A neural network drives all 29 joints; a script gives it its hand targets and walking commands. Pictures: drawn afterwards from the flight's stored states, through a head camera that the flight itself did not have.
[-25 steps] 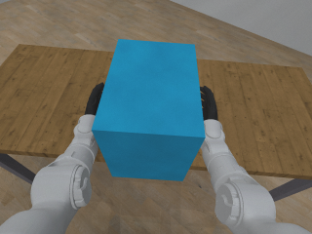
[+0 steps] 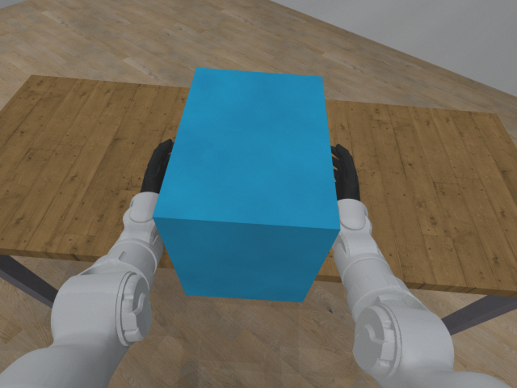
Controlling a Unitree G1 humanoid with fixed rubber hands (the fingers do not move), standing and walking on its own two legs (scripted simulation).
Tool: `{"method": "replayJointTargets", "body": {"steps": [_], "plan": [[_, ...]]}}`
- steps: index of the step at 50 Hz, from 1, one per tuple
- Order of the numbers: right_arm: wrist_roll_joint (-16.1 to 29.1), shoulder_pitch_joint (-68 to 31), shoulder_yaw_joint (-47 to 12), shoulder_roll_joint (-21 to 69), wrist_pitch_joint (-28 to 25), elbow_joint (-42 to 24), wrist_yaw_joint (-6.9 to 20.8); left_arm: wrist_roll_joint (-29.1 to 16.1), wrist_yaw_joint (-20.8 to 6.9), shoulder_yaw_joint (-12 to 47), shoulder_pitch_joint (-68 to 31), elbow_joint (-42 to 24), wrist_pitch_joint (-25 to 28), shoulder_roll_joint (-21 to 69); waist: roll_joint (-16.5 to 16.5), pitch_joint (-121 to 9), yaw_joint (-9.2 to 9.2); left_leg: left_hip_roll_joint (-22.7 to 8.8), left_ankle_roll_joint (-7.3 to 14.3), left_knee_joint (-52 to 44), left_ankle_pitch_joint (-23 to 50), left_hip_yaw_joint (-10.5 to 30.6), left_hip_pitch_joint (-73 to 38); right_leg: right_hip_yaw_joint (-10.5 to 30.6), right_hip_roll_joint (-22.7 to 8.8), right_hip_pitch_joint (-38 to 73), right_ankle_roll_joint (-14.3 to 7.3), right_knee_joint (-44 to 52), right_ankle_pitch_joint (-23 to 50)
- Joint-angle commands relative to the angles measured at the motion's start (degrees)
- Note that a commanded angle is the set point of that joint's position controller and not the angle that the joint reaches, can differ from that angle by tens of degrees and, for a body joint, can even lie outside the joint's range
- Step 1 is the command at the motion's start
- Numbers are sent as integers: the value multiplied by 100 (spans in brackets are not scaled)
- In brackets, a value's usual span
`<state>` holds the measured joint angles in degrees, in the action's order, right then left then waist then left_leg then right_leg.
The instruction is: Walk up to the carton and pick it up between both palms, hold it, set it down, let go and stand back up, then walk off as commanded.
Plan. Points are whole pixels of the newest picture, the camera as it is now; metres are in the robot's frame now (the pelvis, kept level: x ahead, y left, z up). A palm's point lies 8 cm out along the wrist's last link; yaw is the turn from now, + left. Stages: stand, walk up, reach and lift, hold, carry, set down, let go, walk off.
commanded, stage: reach and lift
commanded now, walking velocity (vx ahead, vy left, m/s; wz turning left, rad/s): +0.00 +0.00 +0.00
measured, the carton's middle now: (251, 189) +0.43 +0.00 +0.02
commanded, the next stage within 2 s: none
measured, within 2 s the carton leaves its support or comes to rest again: leaves its support in 0.48 s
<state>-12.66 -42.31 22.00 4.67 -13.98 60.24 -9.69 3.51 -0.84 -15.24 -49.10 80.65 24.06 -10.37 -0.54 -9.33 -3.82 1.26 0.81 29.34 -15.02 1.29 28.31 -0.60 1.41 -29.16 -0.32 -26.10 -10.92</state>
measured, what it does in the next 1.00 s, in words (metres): stands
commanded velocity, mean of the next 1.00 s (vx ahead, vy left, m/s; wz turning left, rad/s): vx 0.00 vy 0.00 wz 0.00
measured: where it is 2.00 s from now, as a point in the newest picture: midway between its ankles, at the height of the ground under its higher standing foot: outside the picture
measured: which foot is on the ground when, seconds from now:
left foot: down 0.00-1.00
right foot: down 0.00-1.00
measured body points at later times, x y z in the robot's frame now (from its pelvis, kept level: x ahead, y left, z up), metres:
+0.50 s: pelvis +0.00 +0.00 +0.00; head +0.03 +0.02 +0.45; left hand +0.43 +0.16 +0.06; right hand +0.40 -0.15 +0.07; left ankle -0.02 +0.10 -0.73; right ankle +0.01 -0.11 -0.73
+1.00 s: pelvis -0.02 +0.00 +0.00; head +0.00 +0.01 +0.45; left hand +0.41 +0.16 +0.08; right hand +0.38 -0.15 +0.09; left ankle -0.02 +0.10 -0.73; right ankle +0.01 -0.11 -0.73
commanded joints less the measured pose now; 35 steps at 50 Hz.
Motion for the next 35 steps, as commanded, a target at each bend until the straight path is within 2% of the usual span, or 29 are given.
{"method": "replayJointTargets", "body": {"steps": [1,2,4,7,8,9,11,12,13,14,15,18,19,23,25,26,29,30,31,33,35], "plan": [[-755,-3299,-1382,3665,-247,-817,1146,472,-739,844,-3737,-677,215,3532,318,-3067,-85,-95,-375,-409,1902,-181,-356,-155,-331,3491,98,-58,2640],[-731,-3233,-1375,3696,-212,-747,1116,500,-732,789,-3714,-585,192,3507,307,-2927,-117,-79,-365,-426,1913,-195,-376,-154,-337,3577,108,-6,2673],[-756,-3268,-1430,3743,-236,-853,1129,525,-736,733,-3685,-583,233,3444,247,-3089,2,-89,-349,-424,1806,-196,-226,-114,-354,3591,111,-72,2672],[-664,-3203,-1581,3813,-246,-777,1089,387,-698,973,-3709,-723,227,3564,302,-3073,-110,-61,-386,-365,2096,-176,-379,-149,-324,3611,116,-86,2975],[-606,-3287,-1506,3708,-219,-748,1096,414,-698,868,-3744,-684,170,3470,388,-3019,-73,-63,-377,-375,2027,-169,-386,-148,-342,3611,112,-69,2821],[-653,-3187,-1537,3773,-189,-769,1078,465,-714,771,-3672,-553,167,3448,256,-2998,-12,-62,-346,-396,1935,-229,-299,-119,-354,3715,126,-46,2842],[-625,-3164,-1633,3852,-212,-799,1089,400,-705,825,-3705,-768,215,3477,240,-3144,44,-73,-340,-352,2014,-214,-288,-91,-344,3726,129,-123,2928],[-624,-3261,-1708,3896,-248,-890,1070,419,-681,946,-3826,-840,226,3533,309,-3242,-6,-71,-364,-341,2142,-179,-334,-101,-334,3740,145,-137,3116],[-599,-3377,-1583,3844,-238,-821,1070,438,-664,922,-3908,-843,188,3539,406,-3287,-18,-39,-357,-361,2002,-184,-383,-154,-339,3629,134,-104,2856],[-525,-3443,-1750,3836,-300,-1016,1061,326,-626,1069,-3871,-873,214,3611,427,-3414,0,-60,-410,-315,2228,-155,-493,-146,-313,3630,100,-97,2977],[-504,-3453,-1780,3923,-333,-963,1053,225,-593,1217,-4111,-1152,276,3692,471,-3699,3,-71,-440,-269,2439,-160,-593,-187,-269,3563,120,-121,3072],[-433,-3422,-1953,3984,-473,-870,1020,220,-499,1344,-4122,-1364,352,3755,547,-3864,49,-115,-524,-93,3051,-128,-943,-222,-217,3460,73,-117,3372],[-402,-3446,-2024,3935,-509,-987,1025,121,-477,1433,-4131,-1401,379,3803,463,-3998,51,-111,-534,-70,3036,-109,-920,-201,-218,3440,75,-140,3360],[-295,-3669,-2165,3939,-680,-1060,1014,55,-377,1612,-4298,-1590,434,3916,571,-4060,73,-112,-556,-74,3228,-122,-989,-215,-199,3459,60,-98,3430],[-365,-3649,-2111,3863,-685,-1021,1003,157,-392,1423,-4219,-1457,432,3800,381,-3856,163,-92,-504,-135,2978,-170,-823,-190,-215,3592,113,-84,3416],[-317,-3804,-2228,3928,-726,-1133,991,123,-385,1452,-4306,-1527,470,3820,375,-3878,148,-89,-490,-175,2882,-174,-785,-193,-210,3657,116,-71,3352],[-353,-3803,-2086,3763,-813,-885,997,185,-381,1479,-4477,-1650,473,3773,513,-3700,82,-107,-520,-256,3051,-112,-1066,-229,-199,3648,104,-10,3438],[-375,-3828,-2032,3745,-788,-855,1007,297,-393,1305,-4466,-1445,432,3772,425,-3588,127,-105,-490,-288,2843,-147,-926,-220,-209,3576,108,46,3239],[-396,-3679,-1973,3642,-760,-691,992,323,-411,1302,-4213,-1348,405,3684,415,-3284,95,-111,-474,-364,2697,-141,-934,-193,-233,3636,105,101,3219],[-539,-3797,-1942,3647,-838,-685,1021,406,-442,1112,-4259,-1170,459,3675,235,-3198,195,-112,-430,-457,2427,-223,-811,-218,-241,3604,114,132,2897],[-557,-3831,-1822,3548,-818,-544,1021,403,-458,1156,-4363,-1131,411,3616,197,-3040,135,-81,-387,-573,2158,-242,-815,-212,-265,3569,121,205,2713]]}}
